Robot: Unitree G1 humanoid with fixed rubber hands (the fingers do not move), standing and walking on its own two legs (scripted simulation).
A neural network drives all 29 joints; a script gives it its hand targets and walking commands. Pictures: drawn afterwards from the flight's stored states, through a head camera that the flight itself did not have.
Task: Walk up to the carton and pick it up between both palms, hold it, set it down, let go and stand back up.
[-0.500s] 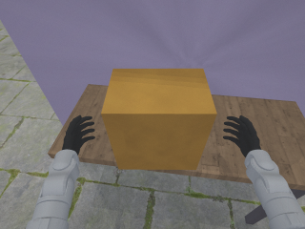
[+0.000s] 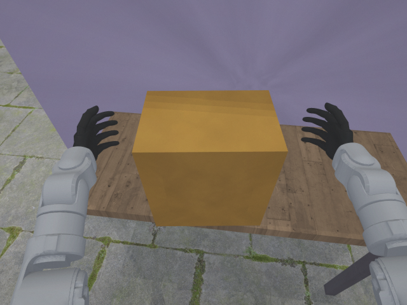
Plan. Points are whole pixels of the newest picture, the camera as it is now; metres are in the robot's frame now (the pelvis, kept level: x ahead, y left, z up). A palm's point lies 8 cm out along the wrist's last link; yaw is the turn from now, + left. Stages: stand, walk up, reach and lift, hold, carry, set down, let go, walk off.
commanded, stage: reach and lift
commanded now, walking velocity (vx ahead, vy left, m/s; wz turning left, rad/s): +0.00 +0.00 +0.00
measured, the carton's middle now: (208, 163) +0.44 +0.03 +0.01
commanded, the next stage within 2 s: none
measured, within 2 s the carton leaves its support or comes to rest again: neither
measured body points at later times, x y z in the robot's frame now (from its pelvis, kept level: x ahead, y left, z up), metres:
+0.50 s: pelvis -0.01 +0.00 +0.00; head +0.01 +0.01 +0.45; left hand +0.43 +0.26 +0.19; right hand +0.46 -0.21 +0.19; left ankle +0.00 +0.12 -0.75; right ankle -0.01 -0.10 -0.75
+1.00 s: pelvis -0.01 +0.00 -0.01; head +0.04 +0.01 +0.44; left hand +0.43 +0.25 +0.09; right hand +0.46 -0.19 +0.10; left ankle +0.00 +0.12 -0.75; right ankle -0.01 -0.10 -0.75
